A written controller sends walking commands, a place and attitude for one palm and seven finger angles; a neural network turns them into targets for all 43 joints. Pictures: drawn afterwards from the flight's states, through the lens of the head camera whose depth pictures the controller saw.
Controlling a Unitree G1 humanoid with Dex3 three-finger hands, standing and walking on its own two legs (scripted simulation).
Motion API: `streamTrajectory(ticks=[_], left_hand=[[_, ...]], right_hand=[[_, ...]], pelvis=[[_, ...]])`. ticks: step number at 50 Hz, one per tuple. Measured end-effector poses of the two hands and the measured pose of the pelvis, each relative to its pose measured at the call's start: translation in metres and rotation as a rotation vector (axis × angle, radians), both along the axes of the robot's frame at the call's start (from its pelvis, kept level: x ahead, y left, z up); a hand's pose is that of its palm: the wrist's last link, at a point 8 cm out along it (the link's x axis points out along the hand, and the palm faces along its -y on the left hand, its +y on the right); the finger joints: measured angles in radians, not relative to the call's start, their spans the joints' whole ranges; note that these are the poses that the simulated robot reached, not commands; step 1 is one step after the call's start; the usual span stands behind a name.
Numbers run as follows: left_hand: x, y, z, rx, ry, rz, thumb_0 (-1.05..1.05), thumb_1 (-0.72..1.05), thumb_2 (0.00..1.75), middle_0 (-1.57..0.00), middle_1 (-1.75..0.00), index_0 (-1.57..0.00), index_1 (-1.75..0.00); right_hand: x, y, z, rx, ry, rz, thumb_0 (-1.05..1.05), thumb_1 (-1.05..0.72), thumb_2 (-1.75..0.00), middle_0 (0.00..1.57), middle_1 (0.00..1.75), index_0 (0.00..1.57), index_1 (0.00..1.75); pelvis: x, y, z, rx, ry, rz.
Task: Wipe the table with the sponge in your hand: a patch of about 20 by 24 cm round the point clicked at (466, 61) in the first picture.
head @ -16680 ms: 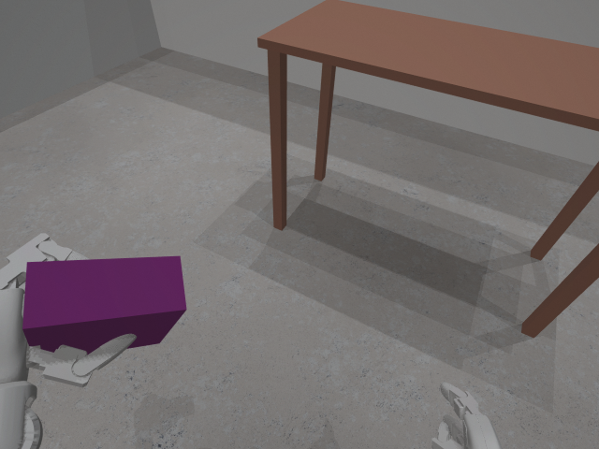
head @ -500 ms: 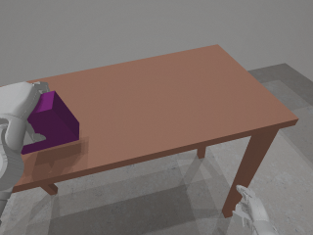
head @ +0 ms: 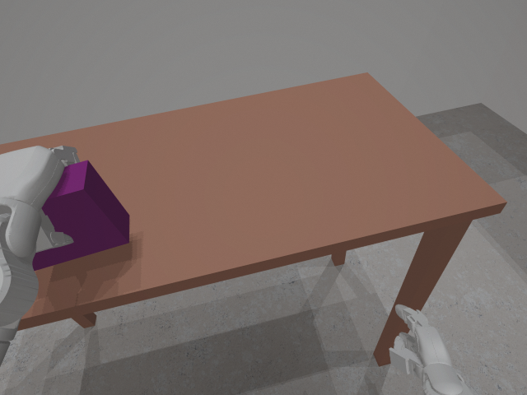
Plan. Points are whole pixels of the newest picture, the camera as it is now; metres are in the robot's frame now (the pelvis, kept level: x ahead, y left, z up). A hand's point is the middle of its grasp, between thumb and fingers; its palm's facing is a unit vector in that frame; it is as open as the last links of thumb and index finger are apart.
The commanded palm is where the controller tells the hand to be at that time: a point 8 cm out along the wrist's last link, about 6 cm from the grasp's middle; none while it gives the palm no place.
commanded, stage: lower the sponge onto the table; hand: left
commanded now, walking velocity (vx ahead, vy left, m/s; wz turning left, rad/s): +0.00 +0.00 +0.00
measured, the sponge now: (68, 226) +0.26 +0.33 +0.15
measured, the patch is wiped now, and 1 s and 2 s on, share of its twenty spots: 0.00 0.00 0.30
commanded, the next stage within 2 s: wipe forward along the first lane in 0.90 s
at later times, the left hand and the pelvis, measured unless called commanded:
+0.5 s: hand (63, 224) +0.25 +0.32 +0.17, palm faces +0.06 -0.03 -1.00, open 9.7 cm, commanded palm +0.21 +0.32 +0.25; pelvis +0.00 +0.01 +0.00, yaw +0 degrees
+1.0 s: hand (67, 229) +0.25 +0.32 +0.16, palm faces +0.03 +0.00 -1.00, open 9.7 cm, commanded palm +0.22 +0.33 +0.23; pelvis +0.00 +0.00 +0.00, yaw +0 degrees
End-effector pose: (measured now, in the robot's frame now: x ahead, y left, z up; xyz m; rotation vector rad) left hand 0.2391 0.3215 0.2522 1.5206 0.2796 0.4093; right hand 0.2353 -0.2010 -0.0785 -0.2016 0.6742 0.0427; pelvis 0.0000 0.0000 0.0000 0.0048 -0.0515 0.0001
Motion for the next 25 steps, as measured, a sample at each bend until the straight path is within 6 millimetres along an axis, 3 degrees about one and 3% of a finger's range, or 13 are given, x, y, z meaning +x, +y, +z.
streamTrajectory(ticks=[9, 19, 25], left_hand=[[-0.004, -0.017, -0.015, 0.003, 0.021, -0.117, 0.01, -0.47, 1.03, -0.79, -1.35, -0.77, -1.36], [-0.010, -0.001, -0.011, -0.012, -0.034, -0.014, 0.01, -0.47, 1.03, -0.79, -1.35, -0.77, -1.36], [-0.012, -0.011, -0.025, -0.024, 0.023, -0.055, 0.00, -0.47, 1.03, -0.79, -1.35, -0.77, -1.36]], right_hand=[[0.002, 0.005, 0.003, -0.015, -0.010, 0.010, 0.02, -0.90, -0.90, 0.20, 0.30, 0.20, 0.30], [0.003, 0.013, 0.002, 0.005, 0.005, 0.023, 0.02, -0.90, -0.90, 0.20, 0.30, 0.20, 0.30], [0.004, 0.015, 0.005, 0.001, -0.016, 0.025, 0.02, -0.90, -0.90, 0.20, 0.30, 0.20, 0.30]], pelvis=[[0.002, 0.003, 0.000, -0.002, -0.007, 0.001], [0.000, 0.005, 0.001, -0.003, -0.007, 0.002], [-0.001, 0.006, 0.001, -0.003, -0.009, 0.005]])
